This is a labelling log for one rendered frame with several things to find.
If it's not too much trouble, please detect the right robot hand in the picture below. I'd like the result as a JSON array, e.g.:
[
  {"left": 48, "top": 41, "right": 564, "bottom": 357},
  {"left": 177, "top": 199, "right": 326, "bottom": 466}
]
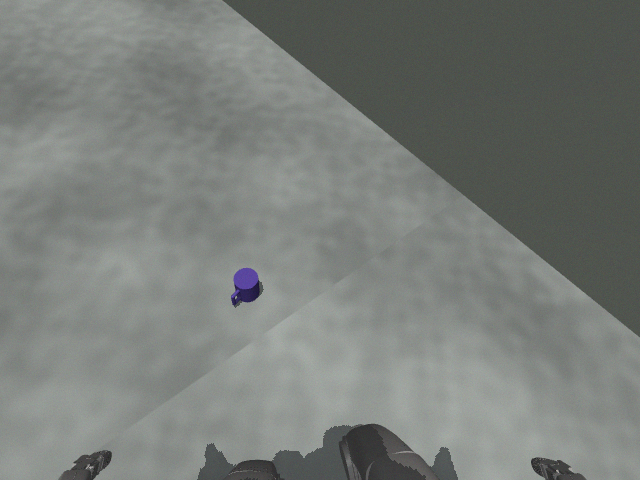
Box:
[{"left": 531, "top": 458, "right": 587, "bottom": 480}]

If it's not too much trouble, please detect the left robot hand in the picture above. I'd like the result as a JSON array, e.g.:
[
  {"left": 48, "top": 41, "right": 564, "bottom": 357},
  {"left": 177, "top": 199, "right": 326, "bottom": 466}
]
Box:
[{"left": 58, "top": 450, "right": 112, "bottom": 480}]

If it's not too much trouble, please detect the mug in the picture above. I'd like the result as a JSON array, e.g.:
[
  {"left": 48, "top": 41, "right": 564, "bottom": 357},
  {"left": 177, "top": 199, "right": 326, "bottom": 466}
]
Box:
[{"left": 231, "top": 268, "right": 260, "bottom": 305}]

